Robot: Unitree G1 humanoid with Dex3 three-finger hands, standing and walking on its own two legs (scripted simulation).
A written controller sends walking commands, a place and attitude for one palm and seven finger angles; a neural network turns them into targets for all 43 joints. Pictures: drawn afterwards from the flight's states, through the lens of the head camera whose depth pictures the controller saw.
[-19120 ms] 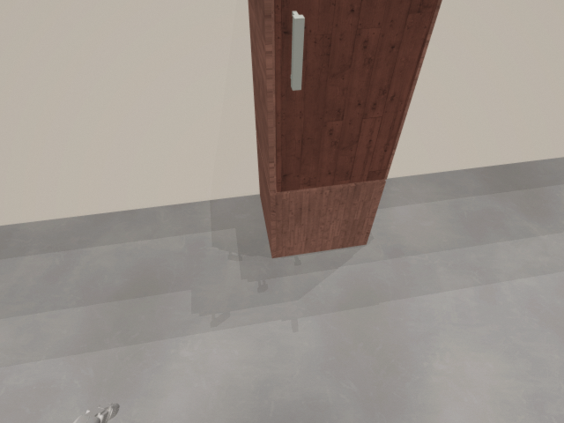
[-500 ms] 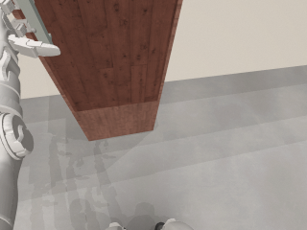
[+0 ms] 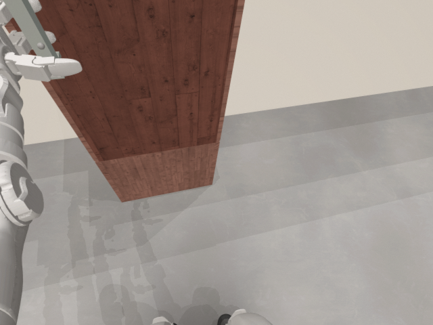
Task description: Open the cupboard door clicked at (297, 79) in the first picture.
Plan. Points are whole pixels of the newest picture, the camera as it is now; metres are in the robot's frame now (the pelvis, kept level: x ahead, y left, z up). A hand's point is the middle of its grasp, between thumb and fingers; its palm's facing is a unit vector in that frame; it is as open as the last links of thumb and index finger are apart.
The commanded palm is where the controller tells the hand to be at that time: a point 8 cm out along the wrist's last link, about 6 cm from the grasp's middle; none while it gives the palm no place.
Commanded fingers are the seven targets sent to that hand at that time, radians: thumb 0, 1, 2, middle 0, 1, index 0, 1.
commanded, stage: close the thumb around the handle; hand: left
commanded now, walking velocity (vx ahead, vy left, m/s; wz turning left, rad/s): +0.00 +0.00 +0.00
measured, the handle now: (36, 26) +0.60 +0.23 +0.16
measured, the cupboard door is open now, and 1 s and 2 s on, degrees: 0 6 43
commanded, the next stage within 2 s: pull the door open along its arc in 0.52 s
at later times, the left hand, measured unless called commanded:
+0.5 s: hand (46, 46) +0.54 +0.20 +0.16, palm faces +0.10 -1.00 +0.00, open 6.0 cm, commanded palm +0.52 +0.26 +0.16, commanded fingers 0.00 0.90 0.90 -0.40 -1.35 -0.40 -1.35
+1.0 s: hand (52, 62) +0.51 +0.19 +0.16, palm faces +0.09 -1.00 +0.00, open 6.0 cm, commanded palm +0.45 +0.24 +0.16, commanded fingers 0.00 0.90 0.90 -0.40 -1.35 -0.40 -1.35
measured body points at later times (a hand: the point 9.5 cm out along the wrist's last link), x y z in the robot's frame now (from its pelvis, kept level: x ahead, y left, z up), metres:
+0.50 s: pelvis +0.00 +0.00 +0.00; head +0.10 +0.01 +0.44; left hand +0.53 +0.26 +0.17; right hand -0.04 -0.26 -0.11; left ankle -0.02 +0.10 -0.71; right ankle -0.02 -0.11 -0.71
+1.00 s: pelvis +0.01 +0.00 +0.01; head +0.08 +0.00 +0.45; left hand +0.50 +0.24 +0.16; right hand -0.03 -0.26 -0.11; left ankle -0.02 +0.10 -0.71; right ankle -0.02 -0.11 -0.71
